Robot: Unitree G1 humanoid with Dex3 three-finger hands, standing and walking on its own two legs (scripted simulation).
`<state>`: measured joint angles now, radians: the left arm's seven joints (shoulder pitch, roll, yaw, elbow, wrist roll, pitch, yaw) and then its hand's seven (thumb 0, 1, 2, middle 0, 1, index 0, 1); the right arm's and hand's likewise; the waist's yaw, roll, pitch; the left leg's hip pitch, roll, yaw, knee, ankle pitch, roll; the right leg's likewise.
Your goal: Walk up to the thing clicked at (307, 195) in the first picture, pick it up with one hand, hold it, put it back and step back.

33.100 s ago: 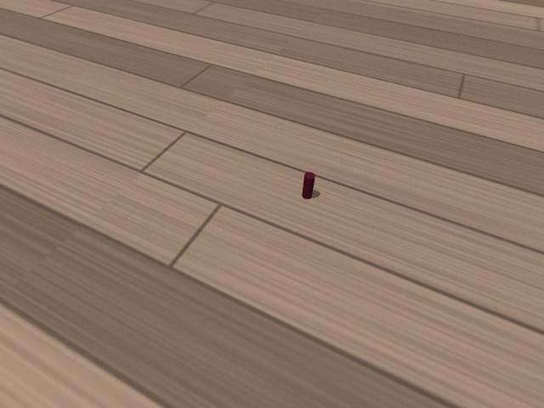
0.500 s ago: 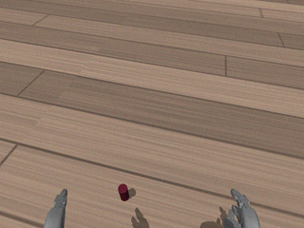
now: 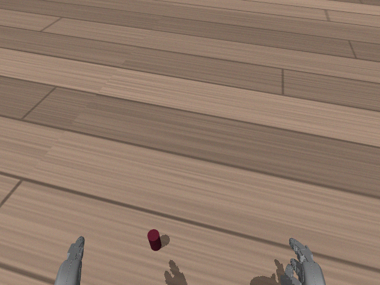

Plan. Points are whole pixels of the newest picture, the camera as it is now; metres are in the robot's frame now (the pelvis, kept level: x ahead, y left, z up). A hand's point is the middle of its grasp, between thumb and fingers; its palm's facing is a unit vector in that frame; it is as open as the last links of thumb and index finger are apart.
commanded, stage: home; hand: left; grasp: from the side
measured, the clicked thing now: (154, 240) +0.44 +0.16 -0.65
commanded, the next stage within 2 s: stand in 0.08 s
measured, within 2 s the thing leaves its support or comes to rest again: neither
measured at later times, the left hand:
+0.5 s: hand (101, 278) +0.17 +0.18 -0.06, palm faces +0.12 -0.95 -0.28, open 12.3 cm
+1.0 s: hand out of the picture +0.09 +0.25 -0.11, palm faces +0.02 -0.93 -0.35, open 7.4 cm
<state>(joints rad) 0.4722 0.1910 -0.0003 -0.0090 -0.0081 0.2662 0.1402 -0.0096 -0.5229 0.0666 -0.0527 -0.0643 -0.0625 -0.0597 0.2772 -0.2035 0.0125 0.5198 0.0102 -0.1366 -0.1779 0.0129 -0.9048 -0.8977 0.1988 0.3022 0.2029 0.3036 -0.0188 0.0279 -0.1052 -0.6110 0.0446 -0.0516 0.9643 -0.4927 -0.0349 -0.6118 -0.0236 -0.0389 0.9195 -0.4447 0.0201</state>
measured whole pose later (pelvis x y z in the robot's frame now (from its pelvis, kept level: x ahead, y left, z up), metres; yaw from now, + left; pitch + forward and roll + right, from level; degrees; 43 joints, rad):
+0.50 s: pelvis +0.01 +0.00 +0.00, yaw +0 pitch +8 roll -2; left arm 0.47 0.19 0.00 -0.01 -0.01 0.28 0.14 -0.01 0.12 0.64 -0.18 -0.27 -0.19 -0.27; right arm 0.27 -0.20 0.01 0.52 0.01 -0.14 -0.18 0.01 -0.91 -0.90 0.20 0.30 0.20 0.30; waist -0.02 0.03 -0.10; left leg -0.60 0.04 -0.05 0.96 -0.50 -0.03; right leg -0.60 -0.02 -0.04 0.92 -0.45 0.02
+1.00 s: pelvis +0.00 +0.01 +0.03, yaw +1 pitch -1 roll +0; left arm 0.24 0.32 0.03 0.81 0.04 0.01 0.03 0.01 0.89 0.89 -0.20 -0.30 -0.21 -0.30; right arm 0.20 -0.31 -0.05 0.90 -0.05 -0.02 -0.02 0.01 -0.91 -0.90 0.20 0.30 0.20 0.30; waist 0.01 -0.01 0.03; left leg -0.32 0.00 -0.03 0.72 -0.38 -0.01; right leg -0.34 -0.07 -0.03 0.71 -0.36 0.04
